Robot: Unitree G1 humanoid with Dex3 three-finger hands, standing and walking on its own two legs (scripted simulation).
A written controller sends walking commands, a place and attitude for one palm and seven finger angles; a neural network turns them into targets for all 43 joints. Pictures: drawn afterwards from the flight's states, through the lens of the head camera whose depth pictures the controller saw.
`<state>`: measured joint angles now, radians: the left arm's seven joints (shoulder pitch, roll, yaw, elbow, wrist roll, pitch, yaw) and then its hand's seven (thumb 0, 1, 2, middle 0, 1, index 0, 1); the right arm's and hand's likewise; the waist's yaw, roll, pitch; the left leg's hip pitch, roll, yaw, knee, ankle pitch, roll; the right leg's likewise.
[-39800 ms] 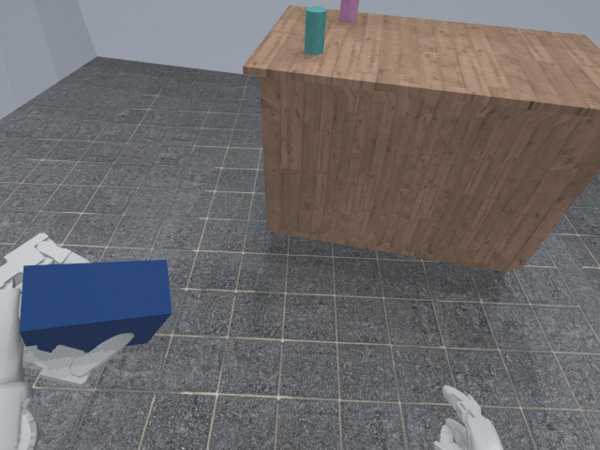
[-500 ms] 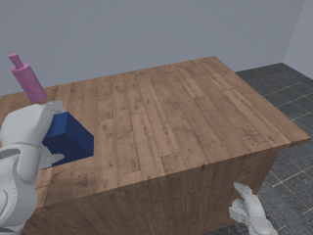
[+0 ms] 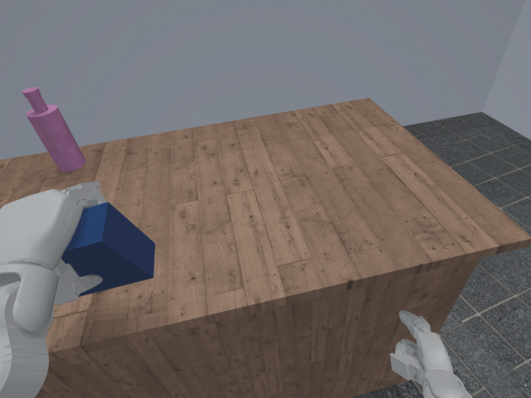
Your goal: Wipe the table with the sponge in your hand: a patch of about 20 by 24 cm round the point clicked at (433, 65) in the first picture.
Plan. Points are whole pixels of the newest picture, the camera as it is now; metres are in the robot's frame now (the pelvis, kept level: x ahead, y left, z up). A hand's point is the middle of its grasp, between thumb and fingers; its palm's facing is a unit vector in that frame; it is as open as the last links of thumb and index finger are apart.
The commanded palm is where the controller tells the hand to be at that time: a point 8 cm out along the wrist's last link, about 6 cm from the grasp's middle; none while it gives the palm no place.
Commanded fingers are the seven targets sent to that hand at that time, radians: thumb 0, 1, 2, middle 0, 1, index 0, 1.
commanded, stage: bring the sponge back beside the body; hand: left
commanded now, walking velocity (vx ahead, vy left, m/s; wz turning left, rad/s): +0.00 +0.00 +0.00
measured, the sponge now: (92, 261) +0.20 +0.28 +0.16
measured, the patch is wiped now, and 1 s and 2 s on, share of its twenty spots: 0.95 0.95 0.95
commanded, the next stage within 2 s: step back with the hand held close in 0.24 s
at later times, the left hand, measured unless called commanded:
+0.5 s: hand (103, 227) +0.21 +0.24 +0.22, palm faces +0.40 -0.75 -0.53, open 9.4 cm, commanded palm +0.15 +0.28 +0.25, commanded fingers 0.00 0.10 1.30 -1.20 -1.60 -1.20 -1.60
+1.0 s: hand (51, 243) +0.16 +0.25 +0.25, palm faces +0.48 -0.78 -0.41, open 9.4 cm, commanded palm +0.11 +0.30 +0.25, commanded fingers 0.00 0.10 1.30 -1.20 -1.60 -1.20 -1.60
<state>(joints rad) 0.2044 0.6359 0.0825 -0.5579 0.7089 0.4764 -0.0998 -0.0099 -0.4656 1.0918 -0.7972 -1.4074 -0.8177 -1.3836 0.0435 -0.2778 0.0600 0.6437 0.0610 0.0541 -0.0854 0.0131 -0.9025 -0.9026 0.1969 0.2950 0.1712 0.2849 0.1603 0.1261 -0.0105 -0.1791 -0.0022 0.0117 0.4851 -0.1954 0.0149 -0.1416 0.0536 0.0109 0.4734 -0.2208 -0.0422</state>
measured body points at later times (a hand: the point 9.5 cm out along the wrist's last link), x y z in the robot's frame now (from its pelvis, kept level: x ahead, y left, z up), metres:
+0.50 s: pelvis -0.01 +0.00 +0.00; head -0.04 -0.01 +0.44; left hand +0.18 +0.28 +0.25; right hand +0.23 -0.19 -0.05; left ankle +0.02 +0.11 -0.73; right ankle +0.03 -0.10 -0.74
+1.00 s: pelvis -0.05 +0.02 -0.02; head -0.05 +0.03 +0.43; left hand +0.13 +0.29 +0.27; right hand +0.10 -0.22 -0.10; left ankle +0.01 +0.11 -0.74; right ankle +0.03 -0.10 -0.74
